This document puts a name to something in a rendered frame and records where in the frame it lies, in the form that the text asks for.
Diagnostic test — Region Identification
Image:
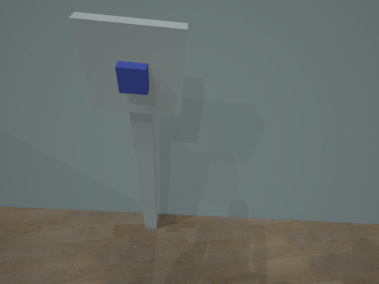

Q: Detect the panel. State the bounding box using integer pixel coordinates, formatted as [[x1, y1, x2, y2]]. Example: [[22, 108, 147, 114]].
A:
[[69, 12, 188, 230]]

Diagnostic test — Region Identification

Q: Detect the button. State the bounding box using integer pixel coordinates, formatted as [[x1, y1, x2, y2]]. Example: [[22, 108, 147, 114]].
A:
[[115, 61, 149, 95]]

